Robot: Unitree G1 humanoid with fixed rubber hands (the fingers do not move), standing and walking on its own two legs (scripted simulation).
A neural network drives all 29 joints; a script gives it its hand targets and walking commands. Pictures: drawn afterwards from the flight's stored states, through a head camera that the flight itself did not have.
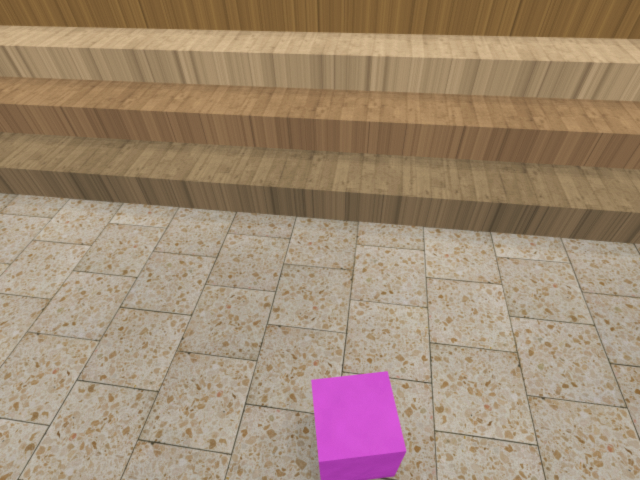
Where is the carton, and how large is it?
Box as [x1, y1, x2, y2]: [311, 371, 405, 479]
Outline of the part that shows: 387,371 311,380 321,479 369,479 394,475 405,452 405,447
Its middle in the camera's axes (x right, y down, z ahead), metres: +0.10 +0.52 +1.07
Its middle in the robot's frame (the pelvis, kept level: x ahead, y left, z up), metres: +0.41 -0.04 -0.66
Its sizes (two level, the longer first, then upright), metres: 0.210 0.200 0.250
